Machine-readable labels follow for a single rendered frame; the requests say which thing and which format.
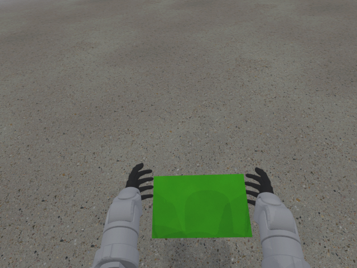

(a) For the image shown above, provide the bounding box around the robot left forearm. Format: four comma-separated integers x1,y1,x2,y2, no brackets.
92,187,143,268

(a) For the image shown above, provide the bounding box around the right robot hand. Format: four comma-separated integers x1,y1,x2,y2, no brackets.
245,167,274,205

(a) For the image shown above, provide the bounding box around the robot right forearm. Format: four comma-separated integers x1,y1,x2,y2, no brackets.
253,192,311,268

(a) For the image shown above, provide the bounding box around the left robot hand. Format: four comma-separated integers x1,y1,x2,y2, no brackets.
126,163,153,200

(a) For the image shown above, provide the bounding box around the carton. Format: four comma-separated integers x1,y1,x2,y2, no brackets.
152,174,252,238

